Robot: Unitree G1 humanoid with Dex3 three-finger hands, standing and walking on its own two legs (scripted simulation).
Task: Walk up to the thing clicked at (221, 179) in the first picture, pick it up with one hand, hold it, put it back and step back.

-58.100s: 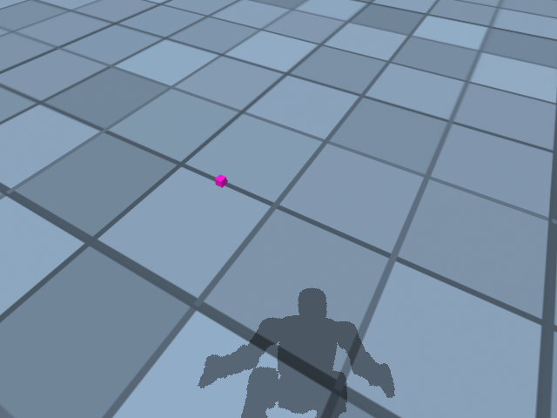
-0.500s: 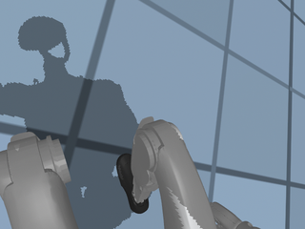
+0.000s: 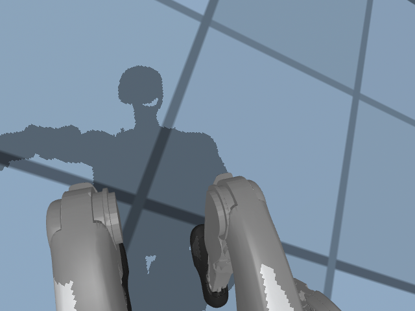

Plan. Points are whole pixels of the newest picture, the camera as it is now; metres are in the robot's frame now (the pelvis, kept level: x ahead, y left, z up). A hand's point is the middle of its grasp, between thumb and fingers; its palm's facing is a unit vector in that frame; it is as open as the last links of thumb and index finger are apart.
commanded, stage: go down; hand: left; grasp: from above
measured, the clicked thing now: out of the picture +0.34 +0.44 -0.30
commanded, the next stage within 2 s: none
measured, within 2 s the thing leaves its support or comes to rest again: neither
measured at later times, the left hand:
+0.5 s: hand out of the picture +0.29 +0.47 +0.00, palm faces -0.03 -0.42 -0.91, open 13.1 cm
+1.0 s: hand out of the picture +0.29 +0.48 +0.09, palm faces -0.03 -0.41 -0.91, open 13.9 cm
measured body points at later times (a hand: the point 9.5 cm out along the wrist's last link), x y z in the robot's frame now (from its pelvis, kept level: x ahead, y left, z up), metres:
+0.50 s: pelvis +0.00 -0.01 +0.09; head +0.18 +0.06 +0.50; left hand +0.29 +0.48 +0.06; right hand +0.16 -0.25 -0.03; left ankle +0.09 +0.13 -0.28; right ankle +0.11 -0.10 -0.28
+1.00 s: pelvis +0.02 +0.00 +0.19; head +0.21 +0.07 +0.60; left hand +0.29 +0.49 +0.14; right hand +0.17 -0.23 +0.07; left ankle +0.09 +0.13 -0.28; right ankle +0.11 -0.10 -0.28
